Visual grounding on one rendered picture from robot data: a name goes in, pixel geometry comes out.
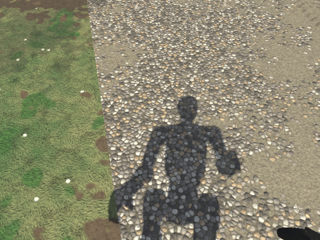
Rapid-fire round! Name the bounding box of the robot right hand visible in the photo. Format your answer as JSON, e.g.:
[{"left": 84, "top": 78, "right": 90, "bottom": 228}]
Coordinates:
[{"left": 277, "top": 227, "right": 320, "bottom": 240}]

